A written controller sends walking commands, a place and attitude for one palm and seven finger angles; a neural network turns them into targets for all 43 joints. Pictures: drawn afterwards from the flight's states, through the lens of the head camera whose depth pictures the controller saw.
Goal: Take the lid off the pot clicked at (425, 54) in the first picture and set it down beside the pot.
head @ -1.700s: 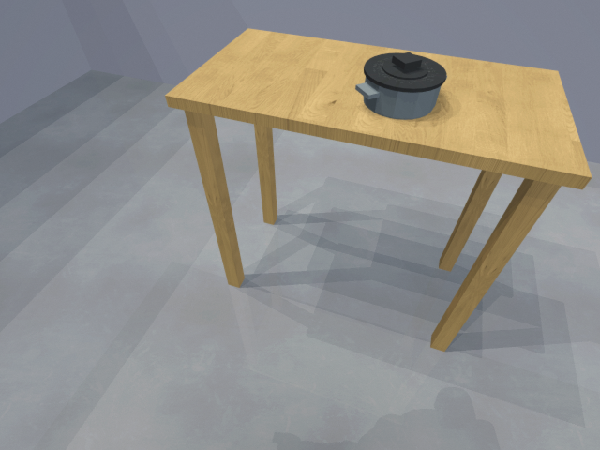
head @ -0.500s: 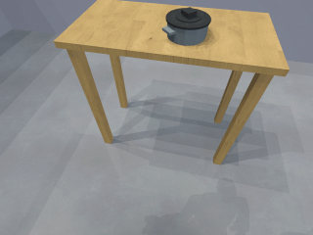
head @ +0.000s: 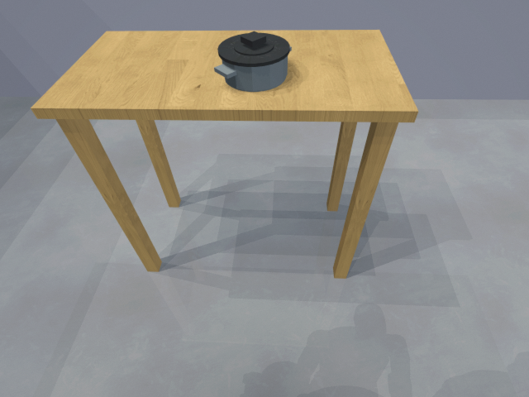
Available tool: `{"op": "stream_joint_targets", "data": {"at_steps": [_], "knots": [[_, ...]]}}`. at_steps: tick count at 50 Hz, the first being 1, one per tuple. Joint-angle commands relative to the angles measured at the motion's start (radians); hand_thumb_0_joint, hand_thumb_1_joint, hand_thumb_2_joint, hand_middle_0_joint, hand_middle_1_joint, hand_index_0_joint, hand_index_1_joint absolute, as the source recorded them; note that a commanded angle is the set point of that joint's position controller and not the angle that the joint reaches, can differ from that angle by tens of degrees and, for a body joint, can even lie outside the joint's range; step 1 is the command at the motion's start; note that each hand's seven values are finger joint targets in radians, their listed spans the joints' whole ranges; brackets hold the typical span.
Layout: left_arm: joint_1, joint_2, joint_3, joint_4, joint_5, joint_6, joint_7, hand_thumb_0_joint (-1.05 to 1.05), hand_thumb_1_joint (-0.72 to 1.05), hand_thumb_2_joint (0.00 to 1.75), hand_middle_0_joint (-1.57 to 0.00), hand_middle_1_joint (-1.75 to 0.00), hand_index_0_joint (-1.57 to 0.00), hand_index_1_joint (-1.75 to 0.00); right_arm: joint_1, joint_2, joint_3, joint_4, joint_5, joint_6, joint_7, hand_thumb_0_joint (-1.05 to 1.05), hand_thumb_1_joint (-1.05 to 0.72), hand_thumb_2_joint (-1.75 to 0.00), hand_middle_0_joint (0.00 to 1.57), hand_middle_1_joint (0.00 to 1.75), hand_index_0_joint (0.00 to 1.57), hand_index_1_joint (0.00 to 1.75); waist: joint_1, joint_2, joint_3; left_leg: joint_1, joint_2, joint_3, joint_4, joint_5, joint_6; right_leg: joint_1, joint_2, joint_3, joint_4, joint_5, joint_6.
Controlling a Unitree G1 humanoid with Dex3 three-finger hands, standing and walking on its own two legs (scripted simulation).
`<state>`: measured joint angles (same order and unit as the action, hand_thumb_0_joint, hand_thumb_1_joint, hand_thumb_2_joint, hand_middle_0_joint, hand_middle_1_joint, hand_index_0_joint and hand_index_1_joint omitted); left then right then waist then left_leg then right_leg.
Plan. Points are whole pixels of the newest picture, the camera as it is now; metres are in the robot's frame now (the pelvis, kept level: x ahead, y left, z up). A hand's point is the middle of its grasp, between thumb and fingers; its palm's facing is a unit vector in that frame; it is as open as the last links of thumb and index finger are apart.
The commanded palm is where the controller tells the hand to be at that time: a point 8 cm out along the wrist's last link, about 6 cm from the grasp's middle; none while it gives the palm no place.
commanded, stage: take the last steps up to it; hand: left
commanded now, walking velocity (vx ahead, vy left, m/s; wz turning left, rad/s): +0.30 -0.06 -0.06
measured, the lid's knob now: (253, 39) +0.85 +0.07 +0.16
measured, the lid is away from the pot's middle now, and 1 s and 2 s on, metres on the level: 0.00 0.00 0.00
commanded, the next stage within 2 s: come to a stop and stand still in 0.80 s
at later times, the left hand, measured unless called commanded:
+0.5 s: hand out of the picture +0.15 +0.21 -0.17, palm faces +0.01 -0.99 -0.15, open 7.4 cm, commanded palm none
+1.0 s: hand (218, 270) +0.40 +0.13 -0.15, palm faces +0.03 -0.97 -0.24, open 7.1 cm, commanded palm none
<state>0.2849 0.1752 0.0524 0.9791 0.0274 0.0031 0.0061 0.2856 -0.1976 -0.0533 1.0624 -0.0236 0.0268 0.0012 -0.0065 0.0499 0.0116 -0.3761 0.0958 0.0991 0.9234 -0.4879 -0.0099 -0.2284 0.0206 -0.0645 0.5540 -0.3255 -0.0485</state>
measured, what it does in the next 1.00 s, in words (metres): walks ahead: left foot, then right foot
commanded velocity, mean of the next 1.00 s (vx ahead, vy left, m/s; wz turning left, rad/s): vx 0.18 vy -0.02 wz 0.00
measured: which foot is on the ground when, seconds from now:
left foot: up 0.00-0.30, down 0.32-0.78, up 0.80-1.00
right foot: down 0.00-0.32, up 0.34-0.74, down 0.76-1.00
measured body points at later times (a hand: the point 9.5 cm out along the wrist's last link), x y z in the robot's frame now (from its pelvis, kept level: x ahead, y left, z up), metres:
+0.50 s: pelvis +0.15 +0.03 +0.01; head +0.16 +0.05 +0.46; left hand +0.15 +0.26 -0.16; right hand +0.13 -0.19 -0.13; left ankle +0.14 +0.13 -0.73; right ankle +0.12 -0.09 -0.65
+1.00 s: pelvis +0.33 -0.05 +0.01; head +0.34 -0.07 +0.46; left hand +0.40 +0.18 -0.13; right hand +0.33 -0.28 -0.15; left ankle +0.34 +0.08 -0.67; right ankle +0.36 -0.14 -0.73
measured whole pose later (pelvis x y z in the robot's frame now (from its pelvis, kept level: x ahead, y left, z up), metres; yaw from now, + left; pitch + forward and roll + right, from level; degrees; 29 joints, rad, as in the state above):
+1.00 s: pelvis +0.33 -0.05 +0.01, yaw -1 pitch +0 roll +0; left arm 0.22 0.15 0.06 1.00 0.02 -0.05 0.03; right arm 0.27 -0.18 -0.06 1.07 -0.02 -0.01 -0.02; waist -0.02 0.04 0.04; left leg -0.48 0.10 0.08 1.01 -0.35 -0.03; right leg -0.25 -0.02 -0.17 0.45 -0.19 -0.06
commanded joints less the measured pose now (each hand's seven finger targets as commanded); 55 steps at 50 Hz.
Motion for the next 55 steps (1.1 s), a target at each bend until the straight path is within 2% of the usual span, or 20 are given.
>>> {"op": "stream_joint_targets", "data": {"at_steps": [1, 5, 10, 13, 14, 16, 17, 20, 23, 26, 33, 36, 37, 38, 39, 40, 42, 44, 47, 55], "knots": [[0.080, 0.131, 0.025, -0.012, -0.004, -0.043, 0.020, 0.00, 0.90, 0.90, -0.20, -0.30, -0.20, -0.30, -0.070, -0.077, -0.019, -0.099, -0.009, -0.046, 0.007, 0.00, -0.90, -0.90, 0.20, 0.30, 0.20, 0.30, 0.010, -0.167, 0.087, -0.261, 0.033, -0.061, 0.172, 0.117, -0.003, 0.063, -0.280, 0.367, -0.378, -0.122, -0.166], [0.134, 0.135, 0.022, 0.019, 0.000, -0.062, 0.014, 0.00, 0.90, 0.90, -0.20, -0.30, -0.20, -0.30, -0.080, -0.027, -0.016, -0.103, 0.001, -0.049, 0.015, 0.00, -0.90, -0.90, 0.20, 0.30, 0.20, 0.30, 0.012, -0.139, 0.097, -0.191, 0.014, -0.018, 0.017, 0.182, -0.015, 0.042, -0.246, 0.268, -0.382, 0.021, -0.164], [0.177, 0.137, 0.025, 0.058, 0.005, -0.065, 0.012, 0.00, 0.90, 0.90, -0.20, -0.30, -0.20, -0.30, -0.116, -0.019, -0.016, -0.126, 0.007, -0.069, 0.016, 0.00, -0.90, -0.90, 0.20, 0.30, 0.20, 0.30, 0.026, -0.167, 0.103, -0.122, 0.002, -0.020, -0.152, 0.157, 0.009, 0.062, -0.268, 0.269, -0.359, 0.029, -0.160], [0.143, 0.125, 0.028, 0.068, 0.000, -0.062, 0.008, 0.00, 0.90, 0.90, -0.20, -0.30, -0.20, -0.30, 0.009, -0.021, -0.015, -0.082, 0.005, -0.088, 0.005, 0.00, -0.90, -0.90, 0.20, 0.30, 0.20, 0.30, -0.034, -0.116, 0.081, 0.124, -0.042, 0.019, -0.355, 0.241, 0.019, -0.018, -0.212, 0.198, -0.229, 0.060, -0.115], [0.146, 0.104, 0.026, 0.069, -0.004, -0.061, 0.005, 0.00, 0.90, 0.90, -0.20, -0.30, -0.20, -0.30, 0.112, -0.050, -0.021, -0.047, 0.003, -0.097, -0.004, 0.00, -0.90, -0.90, 0.20, 0.30, 0.20, 0.30, -0.069, -0.033, 0.037, 0.279, -0.051, -0.004, -0.424, 0.235, 0.027, -0.068, -0.151, 0.146, -0.061, 0.117, -0.090], [0.173, 0.027, 0.012, 0.028, -0.011, -0.057, -0.012, 0.00, 0.90, 0.90, -0.20, -0.30, -0.20, -0.30, 0.324, -0.221, -0.056, -0.010, -0.009, -0.098, -0.024, 0.00, -0.90, -0.90, 0.20, 0.30, 0.20, 0.30, -0.109, 0.349, -0.052, 0.500, 0.347, -0.638, -0.741, -0.065, 0.163, -0.416, 0.032, 0.004, 0.500, -0.228, -0.004], [0.112, 0.060, 0.020, 0.008, 0.003, -0.055, -0.013, 0.00, 0.90, 0.90, -0.20, -0.30, -0.20, -0.30, 0.294, -0.216, -0.048, -0.014, -0.004, -0.085, -0.033, 0.00, -0.90, -0.90, 0.20, 0.30, 0.20, 0.30, -0.104, 0.200, 0.003, 0.424, 0.376, -0.686, -0.781, -0.128, 0.203, -0.460, -0.023, 0.097, 0.633, -0.194, -0.015], [0.082, 0.041, 0.022, 0.037, 0.006, -0.048, -0.028, 0.00, 0.90, 0.90, -0.20, -0.30, -0.20, -0.30, 0.119, -0.063, -0.004, -0.046, 0.003, -0.108, -0.036, 0.00, -0.90, -0.90, 0.20, 0.30, 0.20, 0.30, -0.016, -0.009, 0.092, 0.201, 0.252, -0.388, -0.780, 0.112, 0.168, -0.419, -0.113, 0.101, 0.681, 0.040, 0.007], [0.102, 0.011, 0.021, 0.039, 0.006, -0.028, -0.032, 0.00, 0.90, 0.90, -0.20, -0.30, -0.20, -0.30, 0.125, -0.044, 0.002, -0.023, 0.007, -0.128, -0.040, 0.00, -0.90, -0.90, 0.20, 0.30, 0.20, 0.30, 0.013, 0.034, 0.067, 0.222, 0.189, -0.178, -0.746, 0.432, 0.165, -0.394, -0.127, 0.078, 0.594, 0.099, 0.042], [0.056, 0.011, 0.021, 0.014, 0.002, -0.018, -0.038, 0.00, 0.90, 0.90, -0.20, -0.30, -0.20, -0.30, 0.146, -0.059, 0.001, -0.004, 0.011, -0.129, -0.039, 0.00, -0.90, -0.90, 0.20, 0.30, 0.20, 0.30, 0.015, 0.035, 0.074, 0.243, 0.173, -0.131, -0.767, 0.452, 0.182, -0.415, -0.138, 0.053, 0.488, 0.147, 0.055], [-0.151, 0.018, 0.018, -0.061, -0.006, -0.031, -0.039, 0.00, 0.90, 0.90, -0.20, -0.30, -0.20, -0.30, 0.200, -0.078, -0.011, 0.027, -0.004, -0.114, -0.033, 0.00, -0.90, -0.90, 0.20, 0.30, 0.20, 0.30, -0.044, 0.069, 0.117, 0.261, 0.187, -0.092, -0.716, 0.503, 0.172, -0.297, -0.123, -0.028, 0.101, 0.142, 0.047], [-0.035, 0.046, 0.032, -0.027, -0.003, -0.043, -0.035, 0.00, 0.90, 0.90, -0.20, -0.30, -0.20, -0.30, 0.170, -0.089, -0.016, 0.029, -0.003, -0.103, -0.029, 0.00, -0.90, -0.90, 0.20, 0.30, 0.20, 0.30, 0.018, 0.038, 0.046, 0.201, 0.147, -0.048, -0.555, 0.520, 0.130, -0.037, -0.066, -0.074, -0.008, 0.183, 0.031], [0.092, 0.089, 0.043, 0.019, 0.002, -0.055, -0.028, 0.00, 0.90, 0.90, -0.20, -0.30, -0.20, -0.30, 0.174, -0.072, -0.013, 0.036, 0.002, -0.102, -0.025, 0.00, -0.90, -0.90, 0.20, 0.30, 0.20, 0.30, 0.073, -0.047, -0.029, 0.139, 0.099, -0.016, -0.372, 0.515, 0.095, 0.168, -0.065, -0.049, -0.042, 0.190, 0.016], [0.226, 0.187, 0.069, 0.054, 0.009, -0.070, -0.014, 0.00, 0.90, 0.90, -0.20, -0.30, -0.20, -0.30, 0.213, -0.026, -0.006, 0.026, 0.009, -0.100, -0.015, 0.00, -0.90, -0.90, 0.20, 0.30, 0.20, 0.30, 0.119, -0.269, -0.151, -0.064, 0.001, 0.063, -0.057, 0.233, 0.043, 0.409, -0.289, 0.224, -0.107, 0.139, -0.062], [0.281, 0.278, 0.081, 0.059, -0.007, -0.070, -0.005, 0.00, 0.90, 0.90, -0.20, -0.30, -0.20, -0.30, 0.227, -0.006, 0.004, -0.002, 0.018, -0.096, -0.018, 0.00, -0.90, -0.90, 0.20, 0.30, 0.20, 0.30, 0.104, -0.400, -0.240, -0.187, -0.076, 0.014, 0.235, -0.133, 0.023, 0.463, -0.492, 0.526, -0.258, 0.168, -0.147], [0.240, 0.248, 0.075, 0.042, -0.019, -0.059, 0.004, 0.00, 0.90, 0.90, -0.20, -0.30, -0.20, -0.30, 0.158, -0.033, -0.009, -0.021, 0.016, -0.085, -0.024, 0.00, -0.90, -0.90, 0.20, 0.30, 0.20, 0.30, 0.113, -0.262, -0.157, -0.217, -0.038, -0.073, 0.342, -0.109, 0.037, 0.363, -0.485, 0.502, -0.293, 0.152, -0.176], [0.076, 0.153, 0.050, 0.019, -0.016, -0.060, 0.011, 0.00, 0.90, 0.90, -0.20, -0.30, -0.20, -0.30, 0.096, -0.006, -0.008, -0.011, 0.010, -0.081, -0.019, 0.00, -0.90, -0.90, 0.20, 0.30, 0.20, 0.30, 0.054, -0.181, -0.035, -0.219, 0.028, -0.083, 0.383, 0.045, 0.032, 0.133, -0.418, 0.364, -0.320, 0.083, -0.157], [0.018, 0.081, 0.024, 0.005, -0.012, -0.069, 0.016, 0.00, 0.90, 0.90, -0.20, -0.30, -0.20, -0.30, 0.104, 0.017, -0.003, -0.004, 0.000, -0.064, -0.018, 0.00, -0.90, -0.90, 0.20, 0.30, 0.20, 0.30, 0.004, -0.115, -0.004, -0.151, 0.050, -0.081, 0.296, 0.129, 0.013, 0.032, -0.347, 0.170, -0.318, 0.292, -0.120], [-0.001, 0.052, 0.003, 0.008, -0.007, -0.071, 0.026, 0.00, 0.90, 0.90, -0.20, -0.30, -0.20, -0.30, 0.132, 0.050, 0.011, 0.016, 0.005, -0.038, -0.025, 0.00, -0.90, -0.90, 0.20, 0.30, 0.20, 0.30, -0.033, -0.113, -0.006, -0.048, 0.036, -0.062, 0.111, 0.142, -0.026, -0.055, -0.316, 0.044, -0.277, 0.631, -0.116], [0.044, 0.157, 0.036, -0.009, -0.001, -0.016, 0.045, 0.00, 0.90, 0.90, -0.20, -0.30, -0.20, -0.30, -0.066, -0.029, -0.013, -0.092, 0.013, 0.010, -0.024, 0.00, -0.90, -0.90, 0.20, 0.30, 0.20, 0.30, 0.036, -0.204, -0.023, -0.065, -0.045, -0.066, -0.084, 0.095, -0.044, 0.069, -0.371, 0.117, -0.147, 0.875, -0.174]]}}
